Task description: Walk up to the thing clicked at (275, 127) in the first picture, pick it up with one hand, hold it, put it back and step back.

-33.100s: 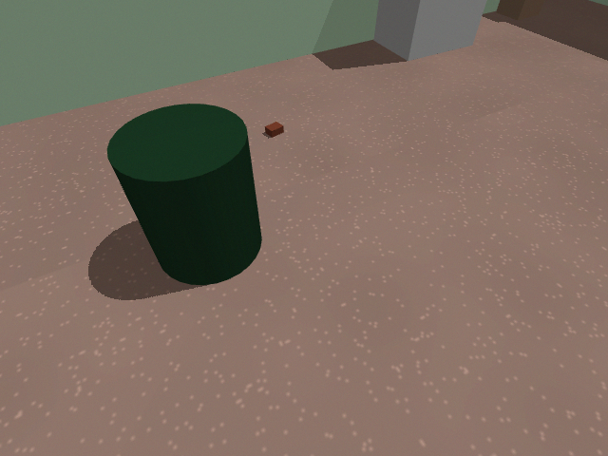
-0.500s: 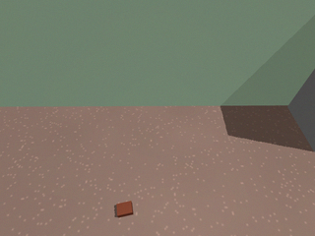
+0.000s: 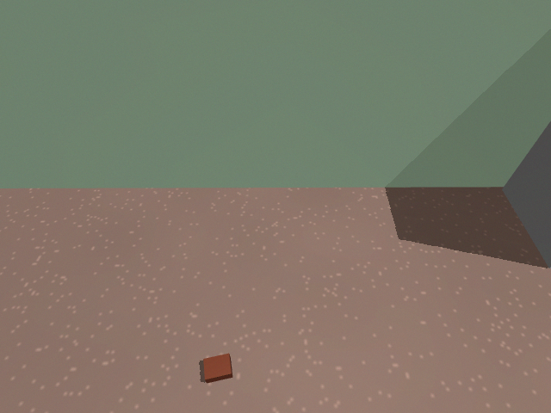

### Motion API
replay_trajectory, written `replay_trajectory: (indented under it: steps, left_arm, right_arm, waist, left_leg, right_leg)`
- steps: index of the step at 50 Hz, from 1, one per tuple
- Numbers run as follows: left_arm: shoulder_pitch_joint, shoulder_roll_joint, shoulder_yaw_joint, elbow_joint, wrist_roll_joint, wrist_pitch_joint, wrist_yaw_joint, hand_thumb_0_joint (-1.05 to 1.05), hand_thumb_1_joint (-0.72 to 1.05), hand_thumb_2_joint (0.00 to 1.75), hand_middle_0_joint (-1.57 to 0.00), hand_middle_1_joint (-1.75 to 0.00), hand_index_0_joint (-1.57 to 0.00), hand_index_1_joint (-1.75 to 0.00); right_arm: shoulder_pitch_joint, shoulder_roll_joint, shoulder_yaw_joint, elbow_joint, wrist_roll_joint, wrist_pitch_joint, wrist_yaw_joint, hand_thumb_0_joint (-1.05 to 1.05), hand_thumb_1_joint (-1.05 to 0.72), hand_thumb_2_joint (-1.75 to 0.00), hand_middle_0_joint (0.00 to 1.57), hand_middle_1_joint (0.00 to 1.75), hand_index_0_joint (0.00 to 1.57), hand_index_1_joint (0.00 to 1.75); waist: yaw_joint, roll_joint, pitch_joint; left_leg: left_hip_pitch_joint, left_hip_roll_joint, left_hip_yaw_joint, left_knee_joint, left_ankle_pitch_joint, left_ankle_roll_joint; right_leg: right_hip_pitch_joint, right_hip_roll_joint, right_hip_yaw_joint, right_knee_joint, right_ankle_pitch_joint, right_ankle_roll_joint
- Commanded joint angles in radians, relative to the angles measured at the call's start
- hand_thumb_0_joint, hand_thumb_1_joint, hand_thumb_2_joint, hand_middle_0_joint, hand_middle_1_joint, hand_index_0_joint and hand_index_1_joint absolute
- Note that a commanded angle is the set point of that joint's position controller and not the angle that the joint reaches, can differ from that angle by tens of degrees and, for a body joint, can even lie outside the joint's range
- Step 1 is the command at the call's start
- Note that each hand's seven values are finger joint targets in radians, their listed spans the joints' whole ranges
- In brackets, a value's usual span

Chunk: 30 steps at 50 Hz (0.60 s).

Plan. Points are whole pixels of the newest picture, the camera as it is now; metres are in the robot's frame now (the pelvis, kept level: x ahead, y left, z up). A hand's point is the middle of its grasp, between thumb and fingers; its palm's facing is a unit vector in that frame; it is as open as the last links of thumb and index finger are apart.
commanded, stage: stand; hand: left
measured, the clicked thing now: (218, 368) +0.42 +0.22 -0.76
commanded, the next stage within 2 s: rise first in 1.32 s
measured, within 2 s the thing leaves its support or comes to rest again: neither
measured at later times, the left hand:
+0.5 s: hand out of the picture +0.08 +0.25 -0.15, palm faces -0.03 -0.94 -0.35, open 7.4 cm
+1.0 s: hand out of the picture +0.07 +0.25 -0.16, palm faces -0.03 -0.94 -0.35, open 7.4 cm
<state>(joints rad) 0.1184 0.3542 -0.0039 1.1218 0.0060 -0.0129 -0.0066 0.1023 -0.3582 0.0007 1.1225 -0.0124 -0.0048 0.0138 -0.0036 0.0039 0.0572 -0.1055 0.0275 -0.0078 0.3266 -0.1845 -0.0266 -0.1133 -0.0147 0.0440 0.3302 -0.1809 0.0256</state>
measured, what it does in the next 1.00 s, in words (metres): stands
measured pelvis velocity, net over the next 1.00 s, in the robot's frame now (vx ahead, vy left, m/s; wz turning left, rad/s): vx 0.00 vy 0.00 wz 0.01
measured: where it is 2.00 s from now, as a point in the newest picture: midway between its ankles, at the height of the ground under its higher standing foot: outside the picture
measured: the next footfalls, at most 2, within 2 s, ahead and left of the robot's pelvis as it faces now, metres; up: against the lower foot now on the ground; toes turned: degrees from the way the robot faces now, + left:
none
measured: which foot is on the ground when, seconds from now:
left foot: down 0.00-1.00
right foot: down 0.00-1.00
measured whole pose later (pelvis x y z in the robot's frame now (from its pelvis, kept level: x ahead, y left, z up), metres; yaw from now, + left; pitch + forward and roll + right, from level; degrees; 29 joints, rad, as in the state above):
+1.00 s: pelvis +0.00 +0.00 +0.00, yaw +0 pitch -2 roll +0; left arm 0.13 0.35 -0.01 1.11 0.01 -0.01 0.00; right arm 0.11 -0.36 0.00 1.12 -0.01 0.00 0.01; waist 0.00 0.01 0.06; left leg -0.11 0.03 -0.02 0.33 -0.19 -0.03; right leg -0.11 -0.02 0.04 0.33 -0.19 0.02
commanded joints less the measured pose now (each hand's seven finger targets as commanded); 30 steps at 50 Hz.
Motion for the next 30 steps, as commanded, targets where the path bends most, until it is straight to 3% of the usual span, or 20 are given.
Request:
replay_trajectory:
  steps: [1, 4, 16, 30]
  left_arm:
    - [-0.03, 0.219, 0.042, -0.053, 0.002, -0.018, 0.014, 0.0, 0.9, 0.9, -0.2, -0.3, -0.2, -0.3]
    - [-0.031, 0.222, 0.044, -0.052, 0.003, -0.017, 0.015, 0.0, 0.9, 0.9, -0.2, -0.3, -0.2, -0.3]
    - [-0.024, 0.225, 0.041, -0.06, 0.003, -0.021, 0.017, 0.0, 0.9, 0.9, -0.2, -0.3, -0.2, -0.3]
    - [-0.018, 0.218, 0.042, -0.057, 0.003, -0.018, 0.015, 0.0, 0.9, 0.9, -0.2, -0.3, -0.2, -0.3]
  right_arm:
    - [-0.033, -0.214, -0.044, -0.06, 0.005, -0.022, -0.016, 0.0, -0.9, -0.9, 0.2, 0.3, 0.2, 0.3]
    - [-0.031, -0.213, -0.046, -0.059, 0.004, -0.021, -0.015, 0.0, -0.9, -0.9, 0.2, 0.3, 0.2, 0.3]
    - [-0.029, -0.214, -0.047, -0.058, 0.006, -0.02, -0.016, 0.0, -0.9, -0.9, 0.2, 0.3, 0.2, 0.3]
    - [-0.029, -0.214, -0.045, -0.058, 0.005, -0.021, -0.015, 0.0, -0.9, -0.9, 0.2, 0.3, 0.2, 0.3]
  waist:
    - [0.002, -0.002, -0.067]
    - [0.001, -0.008, -0.068]
    - [0.001, -0.009, -0.097]
    - [0.006, 0.003, -0.056]
  left_leg:
    - [0.011, 0.1, -0.071, -0.049, 0.11, 0.046]
    - [0.007, 0.1, -0.076, -0.052, 0.083, 0.044]
    - [0.034, 0.102, -0.069, -0.028, 0.161, 0.046]
    - [0.009, 0.098, -0.075, -0.053, 0.079, 0.045]
  right_leg:
    - [-0.008, -0.103, 0.066, -0.049, 0.139, -0.038]
    - [-0.009, -0.102, 0.066, -0.049, 0.107, -0.039]
    - [0.004, -0.109, 0.064, -0.042, 0.191, -0.039]
    - [-0.014, -0.102, 0.063, -0.056, 0.107, -0.038]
